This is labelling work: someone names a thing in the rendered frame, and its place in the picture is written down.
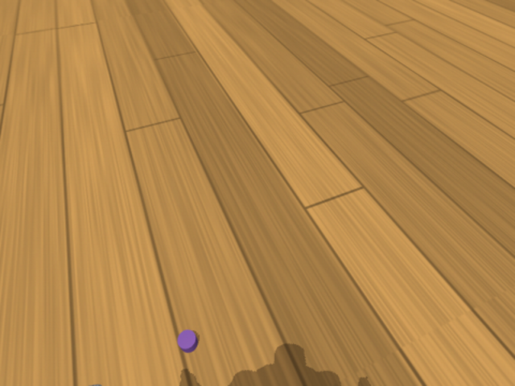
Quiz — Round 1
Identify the tin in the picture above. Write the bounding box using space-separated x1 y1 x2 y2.
177 330 198 353

